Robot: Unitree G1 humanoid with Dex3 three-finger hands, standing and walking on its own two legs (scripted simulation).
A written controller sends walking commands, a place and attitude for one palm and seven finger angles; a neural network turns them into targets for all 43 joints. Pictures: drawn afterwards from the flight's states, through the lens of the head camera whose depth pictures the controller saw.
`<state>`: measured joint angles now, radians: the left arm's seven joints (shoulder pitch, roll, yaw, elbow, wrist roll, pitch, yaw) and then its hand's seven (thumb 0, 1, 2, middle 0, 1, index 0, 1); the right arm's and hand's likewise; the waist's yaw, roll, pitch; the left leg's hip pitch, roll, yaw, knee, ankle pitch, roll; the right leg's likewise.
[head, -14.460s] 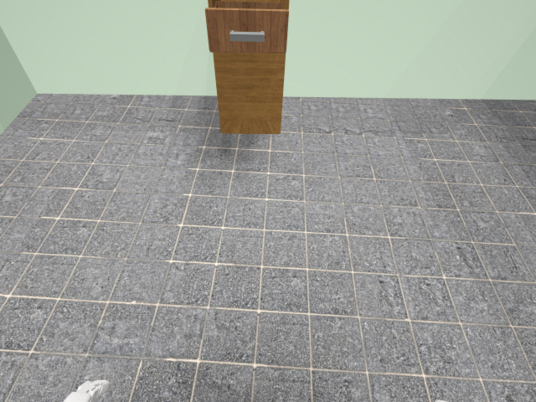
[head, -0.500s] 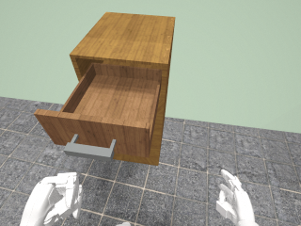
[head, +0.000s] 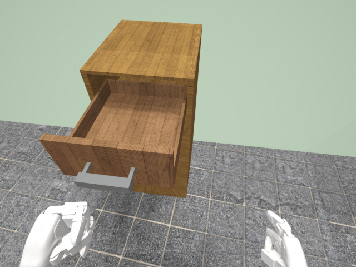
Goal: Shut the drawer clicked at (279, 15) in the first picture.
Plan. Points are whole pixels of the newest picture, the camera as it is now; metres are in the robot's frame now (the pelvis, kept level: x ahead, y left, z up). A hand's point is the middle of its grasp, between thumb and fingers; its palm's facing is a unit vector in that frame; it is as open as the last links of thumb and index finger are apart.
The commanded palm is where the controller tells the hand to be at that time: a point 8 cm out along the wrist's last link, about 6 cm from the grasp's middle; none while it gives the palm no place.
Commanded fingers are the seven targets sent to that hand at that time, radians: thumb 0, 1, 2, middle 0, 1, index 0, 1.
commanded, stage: raise the hand and make a fist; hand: left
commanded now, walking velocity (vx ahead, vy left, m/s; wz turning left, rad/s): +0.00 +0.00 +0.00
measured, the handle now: (107, 175) +0.34 +0.21 +0.00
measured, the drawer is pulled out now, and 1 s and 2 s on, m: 0.29 0.29 0.29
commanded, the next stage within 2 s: bring the fist close to the handle in 0.08 s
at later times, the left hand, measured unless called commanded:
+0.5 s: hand (101, 231) +0.18 +0.16 +0.06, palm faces -0.06 -1.00 -0.07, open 3.3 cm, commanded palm +0.15 +0.22 +0.07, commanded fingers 0.00 0.90 0.90 -1.40 -1.60 -1.40 -1.60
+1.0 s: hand (111, 222) +0.21 +0.16 +0.01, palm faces -0.08 -1.00 -0.06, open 3.3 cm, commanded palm +0.19 +0.22 +0.02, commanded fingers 0.00 0.90 0.90 -1.40 -1.60 -1.40 -1.60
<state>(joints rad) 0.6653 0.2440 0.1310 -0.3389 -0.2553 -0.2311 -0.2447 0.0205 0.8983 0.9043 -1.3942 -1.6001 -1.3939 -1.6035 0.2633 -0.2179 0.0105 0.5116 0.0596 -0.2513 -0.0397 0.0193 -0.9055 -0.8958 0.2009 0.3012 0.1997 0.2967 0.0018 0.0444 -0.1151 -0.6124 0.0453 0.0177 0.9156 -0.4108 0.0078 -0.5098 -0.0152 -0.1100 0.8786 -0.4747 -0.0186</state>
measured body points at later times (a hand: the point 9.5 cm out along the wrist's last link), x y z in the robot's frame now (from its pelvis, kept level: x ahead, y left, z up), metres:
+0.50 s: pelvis +0.00 -0.01 -0.01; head +0.03 -0.02 +0.44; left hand +0.18 +0.21 +0.07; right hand +0.19 -0.24 -0.07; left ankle +0.03 +0.11 -0.69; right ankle -0.01 -0.11 -0.69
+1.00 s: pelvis -0.01 -0.01 -0.03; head +0.06 -0.01 +0.41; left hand +0.21 +0.21 +0.02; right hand +0.17 -0.25 -0.11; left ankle +0.03 +0.11 -0.69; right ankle -0.01 -0.11 -0.69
